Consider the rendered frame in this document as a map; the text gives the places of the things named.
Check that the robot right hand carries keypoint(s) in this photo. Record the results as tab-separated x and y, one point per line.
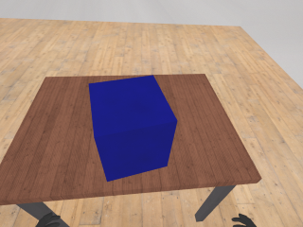
244	220

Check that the table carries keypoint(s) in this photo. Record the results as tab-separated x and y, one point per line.
54	156

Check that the carton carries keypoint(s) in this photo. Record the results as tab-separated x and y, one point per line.
133	126

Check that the robot left hand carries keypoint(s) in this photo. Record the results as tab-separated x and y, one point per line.
46	219

